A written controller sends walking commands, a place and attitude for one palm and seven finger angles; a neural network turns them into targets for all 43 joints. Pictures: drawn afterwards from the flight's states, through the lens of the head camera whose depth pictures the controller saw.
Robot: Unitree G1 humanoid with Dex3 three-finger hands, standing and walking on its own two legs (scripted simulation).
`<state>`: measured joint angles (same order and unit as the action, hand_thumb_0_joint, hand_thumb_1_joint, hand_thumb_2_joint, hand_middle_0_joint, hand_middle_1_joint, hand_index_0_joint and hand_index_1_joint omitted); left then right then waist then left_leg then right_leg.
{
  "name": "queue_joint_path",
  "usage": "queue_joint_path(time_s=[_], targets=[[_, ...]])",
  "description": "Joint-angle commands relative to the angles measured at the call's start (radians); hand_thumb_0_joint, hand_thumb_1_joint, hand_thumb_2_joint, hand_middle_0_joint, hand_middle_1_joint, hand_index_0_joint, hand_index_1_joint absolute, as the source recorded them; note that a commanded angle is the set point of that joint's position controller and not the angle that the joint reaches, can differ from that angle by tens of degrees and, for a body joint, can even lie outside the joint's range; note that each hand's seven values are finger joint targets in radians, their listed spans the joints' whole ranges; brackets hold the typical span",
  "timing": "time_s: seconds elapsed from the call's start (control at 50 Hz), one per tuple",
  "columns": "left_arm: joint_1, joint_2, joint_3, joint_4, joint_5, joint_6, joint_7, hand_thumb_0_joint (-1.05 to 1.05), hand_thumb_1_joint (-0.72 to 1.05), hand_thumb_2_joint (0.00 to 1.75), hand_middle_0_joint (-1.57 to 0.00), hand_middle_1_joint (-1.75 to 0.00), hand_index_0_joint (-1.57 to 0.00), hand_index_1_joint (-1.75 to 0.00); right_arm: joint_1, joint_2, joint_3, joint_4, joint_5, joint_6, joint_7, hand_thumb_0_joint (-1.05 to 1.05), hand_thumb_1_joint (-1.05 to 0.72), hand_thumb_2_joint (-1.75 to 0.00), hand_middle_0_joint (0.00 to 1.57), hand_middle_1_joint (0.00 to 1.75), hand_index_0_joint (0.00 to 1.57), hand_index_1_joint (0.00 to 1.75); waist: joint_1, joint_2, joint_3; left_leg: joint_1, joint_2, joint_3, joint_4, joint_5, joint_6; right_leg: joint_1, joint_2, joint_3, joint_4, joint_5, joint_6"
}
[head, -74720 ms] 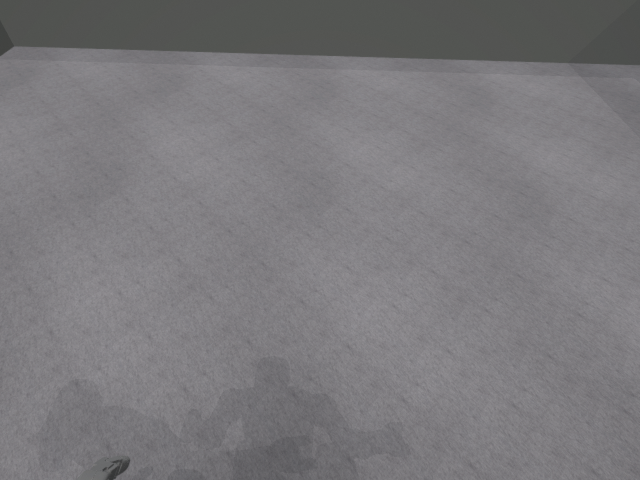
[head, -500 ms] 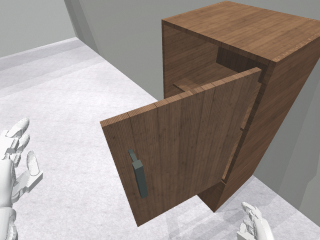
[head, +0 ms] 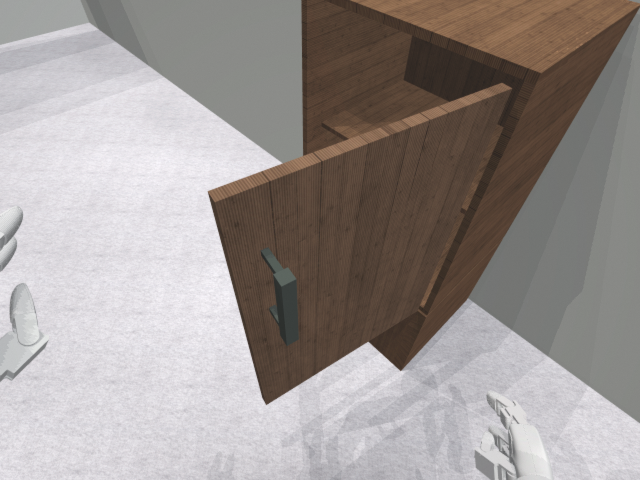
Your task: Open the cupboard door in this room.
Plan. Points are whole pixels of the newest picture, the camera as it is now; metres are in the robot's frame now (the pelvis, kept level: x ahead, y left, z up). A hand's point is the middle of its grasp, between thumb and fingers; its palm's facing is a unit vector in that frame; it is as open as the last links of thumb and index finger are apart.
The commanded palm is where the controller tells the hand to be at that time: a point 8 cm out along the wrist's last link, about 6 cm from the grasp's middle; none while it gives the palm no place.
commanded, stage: step back with the hand held close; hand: left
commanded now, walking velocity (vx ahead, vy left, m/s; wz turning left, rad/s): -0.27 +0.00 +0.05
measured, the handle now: (279, 299) +0.32 +0.08 +0.05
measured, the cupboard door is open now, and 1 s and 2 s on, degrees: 79 79 79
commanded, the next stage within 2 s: stop stepping back and stand still in 0.64 s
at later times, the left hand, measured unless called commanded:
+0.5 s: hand out of the picture +0.12 +0.28 +0.18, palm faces +0.49 -0.72 -0.48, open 7.4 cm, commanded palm +0.07 +0.30 +0.18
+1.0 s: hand out of the picture +0.05 +0.28 +0.16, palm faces +0.41 -0.79 -0.46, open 7.4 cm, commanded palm +0.00 +0.31 +0.18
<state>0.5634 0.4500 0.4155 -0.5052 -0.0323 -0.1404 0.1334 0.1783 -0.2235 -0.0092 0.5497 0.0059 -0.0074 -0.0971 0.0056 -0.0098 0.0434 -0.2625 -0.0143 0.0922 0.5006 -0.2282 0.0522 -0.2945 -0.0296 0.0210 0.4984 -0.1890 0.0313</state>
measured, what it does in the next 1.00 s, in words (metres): walks backwards: right foot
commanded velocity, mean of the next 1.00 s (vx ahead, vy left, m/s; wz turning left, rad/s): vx -0.23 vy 0.00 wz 0.02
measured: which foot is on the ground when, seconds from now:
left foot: down 0.00-0.96, up 0.98-1.00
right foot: down 0.00-0.30, up 0.32-0.54, down 0.56-1.00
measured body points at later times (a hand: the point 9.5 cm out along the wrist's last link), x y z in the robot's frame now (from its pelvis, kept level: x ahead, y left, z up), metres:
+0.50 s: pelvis -0.07 +0.00 +0.00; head -0.05 +0.02 +0.45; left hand +0.09 +0.32 +0.20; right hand +0.09 -0.22 -0.09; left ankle +0.03 +0.09 -0.74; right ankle -0.17 -0.13 -0.71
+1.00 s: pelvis -0.14 +0.01 +0.00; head -0.14 +0.03 +0.45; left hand +0.02 +0.32 +0.18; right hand +0.03 -0.25 -0.07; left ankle +0.00 +0.09 -0.72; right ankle -0.20 -0.12 -0.74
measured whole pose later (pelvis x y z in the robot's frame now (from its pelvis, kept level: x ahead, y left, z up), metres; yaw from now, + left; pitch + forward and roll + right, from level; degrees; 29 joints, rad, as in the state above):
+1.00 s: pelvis -0.14 +0.01 +0.00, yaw -1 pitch +0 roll -3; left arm 0.59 0.44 0.43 -0.49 -0.06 -0.19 0.15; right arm 0.21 -0.25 -0.01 0.61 0.00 -0.08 -0.09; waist 0.00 0.01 -0.01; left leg -0.49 0.01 0.02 0.56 -0.19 0.00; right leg -0.11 0.04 -0.01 0.45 -0.33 -0.02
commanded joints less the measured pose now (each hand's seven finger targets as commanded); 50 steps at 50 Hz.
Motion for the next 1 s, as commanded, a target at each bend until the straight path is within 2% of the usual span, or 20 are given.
queue_joint_path(time_s=[0.0, 0.06, 0.14, 0.22, 0.28, 0.32, 0.38, 0.44, 0.48, 0.52, 0.56, 0.6, 0.66, 0.72, 0.76, 0.82, 0.88, 0.92, 0.94, 0.98], targets=[[-0.027, 0.119, 0.124, -0.164, 0.013, -0.073, 0.026, 0.00, 0.90, 0.90, -0.20, -0.30, -0.20, -0.30, -0.100, -0.132, -0.047, -0.162, 0.003, -0.074, -0.002, 0.00, -0.90, -0.90, 0.20, 0.30, 0.20, 0.30, 0.011, 0.143, -0.088, -0.333, 0.178, -0.179, -0.226, -0.191, 0.048, 0.281, 0.016, 0.026, 0.143, 0.134, -0.014], [-0.059, 0.124, 0.123, -0.145, 0.023, -0.082, 0.028, 0.00, 0.90, 0.90, -0.20, -0.30, -0.20, -0.30, -0.077, -0.137, -0.055, -0.150, 0.006, -0.084, -0.002, 0.00, -0.90, -0.90, 0.20, 0.30, 0.20, 0.30, -0.001, 0.031, -0.062, -0.360, 0.136, -0.167, -0.151, -0.334, 0.043, 0.219, -0.022, 0.095, 0.060, 0.071, -0.029], [-0.113, 0.133, 0.106, -0.197, 0.022, -0.097, 0.035, 0.00, 0.90, 0.90, -0.20, -0.30, -0.20, -0.30, -0.062, -0.129, -0.050, -0.141, -0.001, -0.096, 0.004, 0.00, -0.90, -0.90, 0.20, 0.30, 0.20, 0.30, -0.015, -0.080, -0.049, -0.170, 0.058, -0.144, 0.039, -0.317, 0.004, -0.083, -0.100, 0.198, -0.156, -0.283, -0.079], [-0.104, 0.151, 0.126, -0.244, 0.019, -0.115, 0.056, 0.00, 0.90, 0.90, -0.20, -0.30, -0.20, -0.30, -0.065, -0.126, -0.037, -0.130, -0.007, -0.111, -0.001, 0.00, -0.90, -0.90, 0.20, 0.30, 0.20, 0.30, -0.017, 0.019, -0.092, -0.133, 0.095, -0.204, -0.050, -0.279, 0.012, -0.094, -0.066, 0.117, -0.067, -0.239, -0.060], [-0.103, 0.154, 0.174, -0.286, 0.040, -0.137, 0.061, 0.00, 0.90, 0.90, -0.20, -0.30, -0.20, -0.30, -0.076, -0.136, -0.047, -0.136, -0.013, -0.133, -0.013, 0.00, -0.90, -0.90, 0.20, 0.30, 0.20, 0.30, 0.005, 0.324, -0.141, -0.445, 0.302, -0.421, -0.385, -0.555, 0.094, 0.243, 0.081, -0.020, 0.404, -0.115, 0.001], [-0.095, 0.167, 0.184, -0.268, 0.037, -0.139, 0.061, 0.00, 0.90, 0.90, -0.20, -0.30, -0.20, -0.30, -0.061, -0.117, -0.057, -0.123, -0.016, -0.146, -0.003, 0.00, -0.90, -0.90, 0.20, 0.30, 0.20, 0.30, -0.001, 0.243, -0.138, -0.382, 0.327, -0.410, -0.367, -0.417, 0.115, 0.166, 0.080, 0.013, 0.526, -0.205, -0.010], [-0.027, 0.128, 0.147, -0.207, 0.017, -0.127, 0.059, 0.00, 0.90, 0.90, -0.20, -0.30, -0.20, -0.30, -0.053, -0.104, -0.058, -0.098, -0.010, -0.162, 0.010, 0.00, -0.90, -0.90, 0.20, 0.30, 0.20, 0.30, -0.004, 0.142, -0.094, -0.224, 0.282, -0.347, -0.294, -0.240, 0.099, 0.052, 0.070, -0.005, 0.363, -0.279, -0.018], [0.000, 0.089, 0.088, -0.188, -0.004, -0.105, 0.048, 0.00, 0.90, 0.90, -0.20, -0.30, -0.20, -0.30, -0.053, -0.109, -0.049, -0.064, -0.014, -0.167, 0.028, 0.00, -0.90, -0.90, 0.20, 0.30, 0.20, 0.30, -0.011, 0.197, -0.108, -0.079, 0.256, -0.314, -0.314, -0.163, 0.056, 0.030, 0.078, -0.041, 0.130, -0.311, -0.033], [-0.047, 0.092, 0.069, -0.201, -0.009, -0.106, 0.041, 0.00, 0.90, 0.90, -0.20, -0.30, -0.20, -0.30, -0.072, -0.114, -0.042, -0.047, -0.018, -0.167, 0.032, 0.00, -0.90, -0.90, 0.20, 0.30, 0.20, 0.30, -0.002, 0.210, -0.124, -0.010, 0.233, -0.280, -0.259, 0.025, 0.037, 0.062, 0.065, -0.033, -0.071, -0.191, -0.039], [-0.074, 0.137, 0.085, -0.221, -0.008, -0.114, 0.029, 0.00, 0.90, 0.90, -0.20, -0.30, -0.20, -0.30, -0.072, -0.112, -0.045, -0.037, -0.015, -0.155, 0.036, 0.00, -0.90, -0.90, 0.20, 0.30, 0.20, 0.30, 0.005, 0.080, -0.207, 0.122, 0.175, -0.184, -0.115, 0.237, -0.002, 0.050, 0.008, 0.029, -0.201, 0.079, -0.042], [-0.088, 0.219, 0.140, -0.235, -0.016, -0.127, 0.029, 0.00, 0.90, 0.90, -0.20, -0.30, -0.20, -0.30, -0.104, -0.093, -0.032, -0.045, -0.015, -0.140, 0.026, 0.00, -0.90, -0.90, 0.20, 0.30, 0.20, 0.30, 0.004, -0.034, -0.256, 0.172, 0.107, -0.076, -0.016, 0.291, -0.033, 0.017, -0.082, 0.064, -0.139, 0.398, -0.039], [-0.099, 0.208, 0.147, -0.261, -0.028, -0.130, 0.027, 0.00, 0.90, 0.90, -0.20, -0.30, -0.20, -0.30, -0.114, -0.085, -0.038, -0.071, 0.004, -0.132, 0.020, 0.00, -0.90, -0.90, 0.20, 0.30, 0.20, 0.30, 0.009, -0.107, -0.362, 0.217, 0.082, -0.032, 0.034, 0.389, -0.022, 0.089, -0.068, 0.033, -0.084, 0.635, 0.026], [0.024, 0.287, 0.247, -0.253, -0.045, -0.131, 0.019, 0.00, 0.90, 0.90, -0.20, -0.30, -0.20, -0.30, -0.155, -0.088, -0.027, -0.119, 0.023, -0.119, 0.014, 0.00, -0.90, -0.90, 0.20, 0.30, 0.20, 0.30, 0.026, -0.112, -0.322, 0.101, 0.045, -0.036, 0.092, 0.185, -0.017, 0.106, -0.112, 0.041, -0.066, 0.801, 0.059], [0.057, 0.254, 0.224, -0.227, -0.048, -0.136, 0.004, 0.00, 0.90, 0.90, -0.20, -0.30, -0.20, -0.30, -0.151, -0.096, -0.013, -0.127, 0.015, -0.107, 0.010, 0.00, -0.90, -0.90, 0.20, 0.30, 0.20, 0.30, 0.009, 0.003, -0.190, 0.070, 0.055, -0.065, 0.037, 0.230, -0.022, 0.020, -0.087, 0.044, -0.071, 0.606, 0.026], [0.050, 0.213, 0.187, -0.210, -0.053, -0.126, 0.004, 0.00, 0.90, 0.90, -0.20, -0.30, -0.20, -0.30, -0.129, -0.117, -0.029, -0.111, 0.009, -0.109, 0.008, 0.00, -0.90, -0.90, 0.20, 0.30, 0.20, 0.30, -0.003, 0.128, -0.150, 0.186, 0.109, -0.126, -0.039, 0.294, -0.007, -0.102, -0.011, 0.001, -0.086, 0.158, 0.031], [0.012, 0.179, 0.156, -0.150, -0.041, -0.114, 0.014, 0.00, 0.90, 0.90, -0.20, -0.30, -0.20, -0.30, -0.113, -0.132, -0.033, -0.105, -0.008, -0.117, 0.003, 0.00, -0.90, -0.90, 0.20, 0.30, 0.20, 0.30, -0.012, 0.241, -0.031, -0.015, 0.158, -0.236, -0.257, -0.257, -0.015, -0.054, 0.078, -0.019, -0.129, -0.338, -0.031], [-0.019, 0.163, 0.134, -0.129, -0.029, -0.105, 0.020, 0.00, 0.90, 0.90, -0.20, -0.30, -0.20, -0.30, -0.096, -0.131, -0.039, -0.104, -0.010, -0.122, -0.001, 0.00, -0.90, -0.90, 0.20, 0.30, 0.20, 0.30, -0.012, 0.140, -0.021, -0.053, 0.102, -0.193, -0.239, -0.324, -0.063, -0.034, 0.080, -0.015, -0.192, -0.447, -0.076], [-0.023, 0.170, 0.113, -0.162, -0.027, -0.110, 0.024, 0.00, 0.90, 0.90, -0.20, -0.30, -0.20, -0.30, -0.065, -0.118, -0.048, -0.091, -0.004, -0.126, 0.000, 0.00, -0.90, -0.90, 0.20, 0.30, 0.20, 0.30, -0.020, -0.047, -0.075, 0.186, 0.016, -0.077, 0.100, -0.076, -0.085, -0.259, -0.055, 0.104, -0.328, -0.514, -0.130], [-0.036, 0.179, 0.113, -0.184, -0.028, -0.107, 0.027, 0.00, 0.90, 0.90, -0.20, -0.30, -0.20, -0.30, -0.059, -0.115, -0.050, -0.077, -0.007, -0.126, 0.001, 0.00, -0.90, -0.90, 0.20, 0.30, 0.20, 0.30, -0.019, -0.122, -0.076, 0.217, 0.000, -0.084, 0.259, -0.001, -0.080, -0.335, -0.131, 0.169, -0.360, -0.472, -0.164], [-0.063, 0.186, 0.114, -0.237, -0.019, -0.102, 0.034, 0.00, 0.90, 0.90, -0.20, -0.30, -0.20, -0.30, -0.051, -0.107, -0.036, -0.068, -0.012, -0.139, 0.002, 0.00, -0.90, -0.90, 0.20, 0.30, 0.20, 0.30, -0.014, -0.096, -0.118, 0.134, 0.009, -0.095, 0.277, 0.028, -0.062, -0.188, -0.163, 0.143, -0.281, -0.180, -0.185]])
